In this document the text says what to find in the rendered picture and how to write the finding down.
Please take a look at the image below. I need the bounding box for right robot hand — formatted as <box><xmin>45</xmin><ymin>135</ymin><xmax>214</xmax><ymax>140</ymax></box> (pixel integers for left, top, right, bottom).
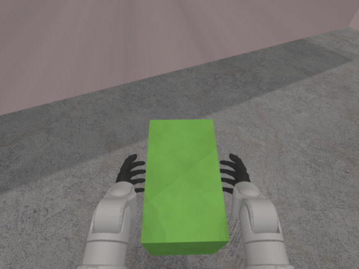
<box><xmin>220</xmin><ymin>154</ymin><xmax>250</xmax><ymax>194</ymax></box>

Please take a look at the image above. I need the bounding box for robot right forearm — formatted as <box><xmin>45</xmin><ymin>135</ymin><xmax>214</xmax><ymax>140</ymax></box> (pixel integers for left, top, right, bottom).
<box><xmin>231</xmin><ymin>182</ymin><xmax>294</xmax><ymax>269</ymax></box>

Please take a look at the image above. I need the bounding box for carton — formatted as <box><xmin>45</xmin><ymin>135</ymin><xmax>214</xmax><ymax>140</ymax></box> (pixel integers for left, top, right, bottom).
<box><xmin>141</xmin><ymin>119</ymin><xmax>229</xmax><ymax>256</ymax></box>

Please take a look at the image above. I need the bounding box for robot left forearm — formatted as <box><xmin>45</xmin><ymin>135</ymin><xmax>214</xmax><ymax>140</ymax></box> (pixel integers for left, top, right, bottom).
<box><xmin>77</xmin><ymin>182</ymin><xmax>137</xmax><ymax>269</ymax></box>

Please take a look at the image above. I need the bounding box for left robot hand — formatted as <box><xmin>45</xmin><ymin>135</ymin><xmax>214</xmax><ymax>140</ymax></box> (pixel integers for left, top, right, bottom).
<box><xmin>116</xmin><ymin>154</ymin><xmax>146</xmax><ymax>193</ymax></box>

